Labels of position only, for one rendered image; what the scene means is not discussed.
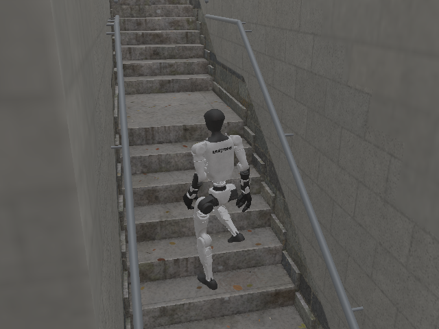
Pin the right robot upper arm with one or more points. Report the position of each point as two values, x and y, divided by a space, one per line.
240 153

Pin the left robot hand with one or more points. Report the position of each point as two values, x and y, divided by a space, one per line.
188 202

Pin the robot right forearm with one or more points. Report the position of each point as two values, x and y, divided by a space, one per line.
245 188

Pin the left robot upper arm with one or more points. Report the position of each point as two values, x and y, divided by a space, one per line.
198 151

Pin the right robot thigh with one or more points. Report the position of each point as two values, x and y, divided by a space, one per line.
234 193

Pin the right robot hand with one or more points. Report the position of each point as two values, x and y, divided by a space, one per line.
242 199

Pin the humanoid robot head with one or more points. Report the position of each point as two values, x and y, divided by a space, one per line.
214 119

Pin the robot left forearm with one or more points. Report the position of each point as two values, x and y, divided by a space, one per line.
194 188

